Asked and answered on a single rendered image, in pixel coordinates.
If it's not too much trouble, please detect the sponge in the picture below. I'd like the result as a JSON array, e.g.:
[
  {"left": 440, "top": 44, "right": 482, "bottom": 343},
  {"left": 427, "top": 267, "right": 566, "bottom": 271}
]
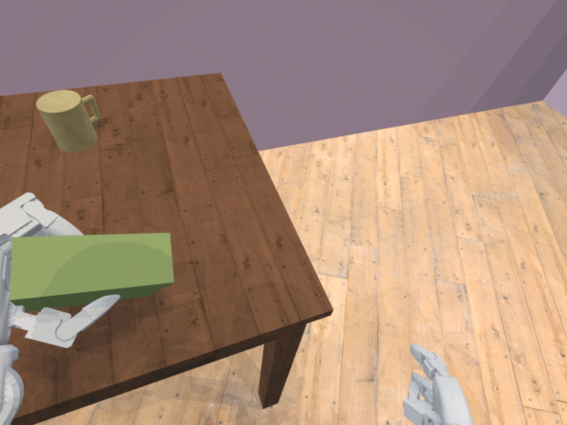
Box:
[{"left": 10, "top": 233, "right": 174, "bottom": 312}]

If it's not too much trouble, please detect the table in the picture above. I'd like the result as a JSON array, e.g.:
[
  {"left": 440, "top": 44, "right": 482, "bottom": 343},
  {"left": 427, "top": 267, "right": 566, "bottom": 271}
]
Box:
[{"left": 0, "top": 73, "right": 333, "bottom": 425}]

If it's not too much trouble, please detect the robot left hand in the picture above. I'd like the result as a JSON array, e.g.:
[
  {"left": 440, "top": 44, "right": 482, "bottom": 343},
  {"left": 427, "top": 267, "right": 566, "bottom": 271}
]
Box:
[{"left": 0, "top": 192, "right": 120, "bottom": 348}]

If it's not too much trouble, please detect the robot left forearm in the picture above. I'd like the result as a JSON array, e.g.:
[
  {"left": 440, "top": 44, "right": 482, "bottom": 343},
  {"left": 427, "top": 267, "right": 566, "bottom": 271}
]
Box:
[{"left": 0, "top": 344, "right": 24, "bottom": 425}]

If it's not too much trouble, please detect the robot right hand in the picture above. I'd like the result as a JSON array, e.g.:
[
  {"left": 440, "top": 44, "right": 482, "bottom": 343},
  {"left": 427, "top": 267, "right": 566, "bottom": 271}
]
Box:
[{"left": 403, "top": 344, "right": 473, "bottom": 425}]

